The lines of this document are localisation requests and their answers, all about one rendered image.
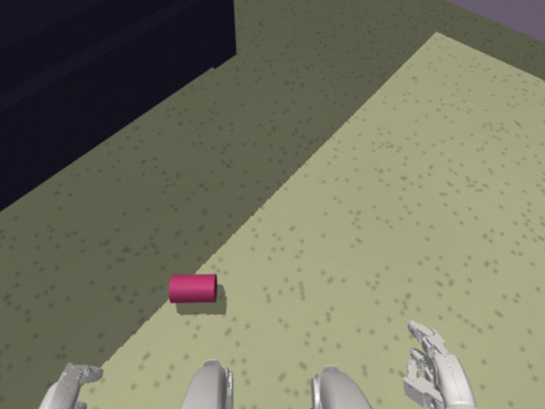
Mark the sofa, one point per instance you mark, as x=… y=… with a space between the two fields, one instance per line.
x=75 y=72

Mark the can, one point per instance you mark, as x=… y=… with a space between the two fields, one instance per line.
x=193 y=288

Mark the left robot hand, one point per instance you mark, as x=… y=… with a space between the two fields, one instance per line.
x=64 y=393

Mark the right robot hand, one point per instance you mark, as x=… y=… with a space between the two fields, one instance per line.
x=446 y=382

